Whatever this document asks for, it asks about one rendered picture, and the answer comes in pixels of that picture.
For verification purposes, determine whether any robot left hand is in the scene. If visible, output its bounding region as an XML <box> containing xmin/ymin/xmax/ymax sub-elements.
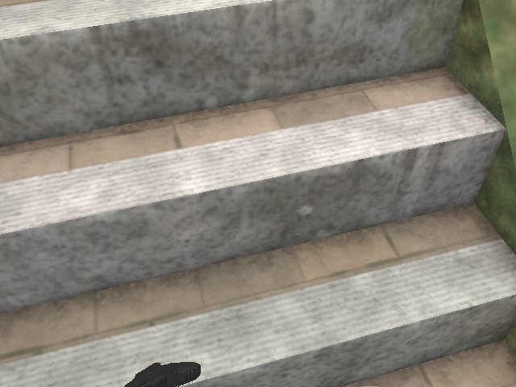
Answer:
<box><xmin>124</xmin><ymin>362</ymin><xmax>201</xmax><ymax>387</ymax></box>

